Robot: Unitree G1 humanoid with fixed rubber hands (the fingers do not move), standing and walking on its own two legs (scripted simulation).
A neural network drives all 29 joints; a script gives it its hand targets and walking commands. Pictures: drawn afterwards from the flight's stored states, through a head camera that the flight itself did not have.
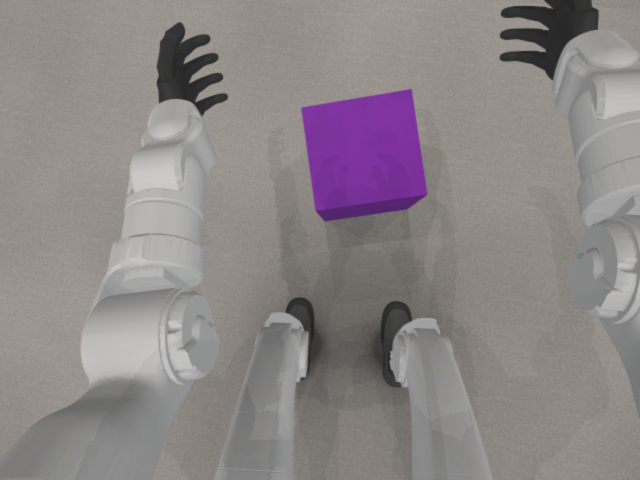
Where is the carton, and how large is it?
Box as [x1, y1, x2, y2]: [301, 89, 426, 220]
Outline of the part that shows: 411,89 301,107 315,209 324,220 405,209 426,194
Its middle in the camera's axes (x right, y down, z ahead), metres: +0.09 -0.17 +0.84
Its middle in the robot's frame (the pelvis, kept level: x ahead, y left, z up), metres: +0.55 +0.00 -0.53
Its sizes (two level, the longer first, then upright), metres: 0.210 0.200 0.250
